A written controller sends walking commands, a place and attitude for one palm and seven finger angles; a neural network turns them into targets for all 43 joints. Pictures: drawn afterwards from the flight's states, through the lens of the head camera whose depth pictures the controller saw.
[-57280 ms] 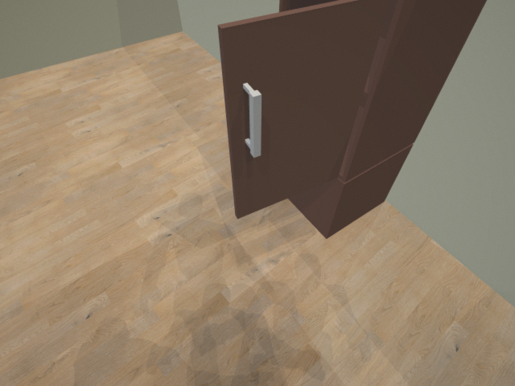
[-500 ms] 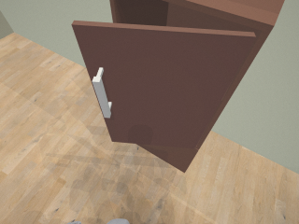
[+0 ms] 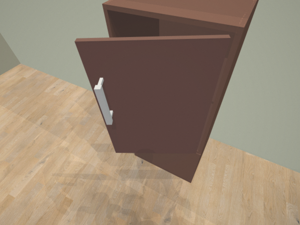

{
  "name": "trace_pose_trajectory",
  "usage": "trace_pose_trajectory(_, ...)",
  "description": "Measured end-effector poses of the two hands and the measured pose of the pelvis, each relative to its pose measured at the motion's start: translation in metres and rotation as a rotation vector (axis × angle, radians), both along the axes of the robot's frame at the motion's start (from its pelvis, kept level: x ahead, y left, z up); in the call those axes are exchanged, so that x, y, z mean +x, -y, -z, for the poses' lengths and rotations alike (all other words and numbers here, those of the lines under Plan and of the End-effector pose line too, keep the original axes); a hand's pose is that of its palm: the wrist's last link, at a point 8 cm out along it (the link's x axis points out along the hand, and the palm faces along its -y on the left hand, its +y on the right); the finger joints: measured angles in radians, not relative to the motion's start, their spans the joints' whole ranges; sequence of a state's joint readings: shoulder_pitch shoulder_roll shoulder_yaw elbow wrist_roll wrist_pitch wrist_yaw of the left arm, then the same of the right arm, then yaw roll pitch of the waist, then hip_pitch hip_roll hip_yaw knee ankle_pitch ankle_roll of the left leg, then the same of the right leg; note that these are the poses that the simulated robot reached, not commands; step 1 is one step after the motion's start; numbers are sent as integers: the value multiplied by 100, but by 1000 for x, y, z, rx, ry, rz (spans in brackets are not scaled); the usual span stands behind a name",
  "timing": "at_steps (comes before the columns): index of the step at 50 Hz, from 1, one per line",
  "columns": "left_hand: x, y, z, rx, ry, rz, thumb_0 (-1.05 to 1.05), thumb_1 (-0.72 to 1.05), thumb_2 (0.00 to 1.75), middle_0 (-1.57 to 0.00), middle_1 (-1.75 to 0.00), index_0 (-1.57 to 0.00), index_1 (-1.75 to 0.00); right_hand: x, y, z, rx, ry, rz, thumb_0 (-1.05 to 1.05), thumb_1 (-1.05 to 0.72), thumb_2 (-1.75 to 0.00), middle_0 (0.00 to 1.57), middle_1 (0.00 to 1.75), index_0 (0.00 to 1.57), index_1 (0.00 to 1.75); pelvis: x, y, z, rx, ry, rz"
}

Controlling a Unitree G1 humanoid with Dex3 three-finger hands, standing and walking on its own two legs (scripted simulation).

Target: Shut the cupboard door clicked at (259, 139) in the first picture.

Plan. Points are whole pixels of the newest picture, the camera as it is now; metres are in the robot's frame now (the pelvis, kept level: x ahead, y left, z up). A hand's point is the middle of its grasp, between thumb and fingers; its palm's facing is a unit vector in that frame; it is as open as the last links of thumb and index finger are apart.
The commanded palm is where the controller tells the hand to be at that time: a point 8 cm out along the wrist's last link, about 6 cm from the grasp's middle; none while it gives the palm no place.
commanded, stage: come to a stop and stand still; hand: left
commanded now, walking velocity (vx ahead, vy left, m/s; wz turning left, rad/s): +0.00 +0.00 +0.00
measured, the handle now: (105, 102) +0.48 +0.18 +0.05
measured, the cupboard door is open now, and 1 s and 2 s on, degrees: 27 27 27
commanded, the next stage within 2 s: look again from close up in 0.16 s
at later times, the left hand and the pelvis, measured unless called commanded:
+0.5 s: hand out of the picture +0.03 +0.19 -0.16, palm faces -0.02 -0.97 -0.24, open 7.4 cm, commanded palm none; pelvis +0.00 -0.01 +0.01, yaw -1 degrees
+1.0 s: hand (76, 206) +0.18 +0.22 -0.05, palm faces +0.28 -0.94 -0.18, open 7.3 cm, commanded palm +0.12 +0.25 -0.06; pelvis +0.01 +0.00 -0.01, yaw +3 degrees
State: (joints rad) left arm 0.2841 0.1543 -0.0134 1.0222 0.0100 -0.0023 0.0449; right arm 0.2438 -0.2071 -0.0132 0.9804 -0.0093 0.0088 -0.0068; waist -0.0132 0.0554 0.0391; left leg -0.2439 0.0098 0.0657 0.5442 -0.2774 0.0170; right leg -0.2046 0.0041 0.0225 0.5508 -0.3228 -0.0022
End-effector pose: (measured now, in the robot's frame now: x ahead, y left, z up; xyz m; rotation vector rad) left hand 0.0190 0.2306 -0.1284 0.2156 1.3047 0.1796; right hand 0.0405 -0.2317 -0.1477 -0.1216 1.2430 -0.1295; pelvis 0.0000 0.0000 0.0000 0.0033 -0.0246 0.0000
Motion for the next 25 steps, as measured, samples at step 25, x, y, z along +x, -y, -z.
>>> trace_pose_trajectory(25,10,-6,2,-14,-16,31,0,91,90,-20,-30,-20,-30,-38,16,-11,-48,-128,6,1,-90,-90,19,30,20,30,1,6,-6,8,-13,13)
